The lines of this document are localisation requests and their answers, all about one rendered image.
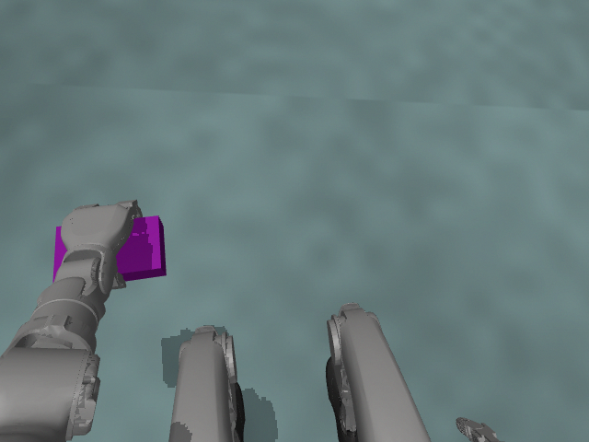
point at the right robot hand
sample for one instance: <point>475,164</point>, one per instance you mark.
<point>476,432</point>

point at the left robot arm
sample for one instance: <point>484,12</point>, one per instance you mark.
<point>48,374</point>

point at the small box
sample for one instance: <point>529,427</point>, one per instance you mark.
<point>142,256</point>

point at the right robot foot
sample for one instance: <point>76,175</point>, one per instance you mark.
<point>335,400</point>

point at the left robot hand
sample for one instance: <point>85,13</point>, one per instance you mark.
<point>108,226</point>

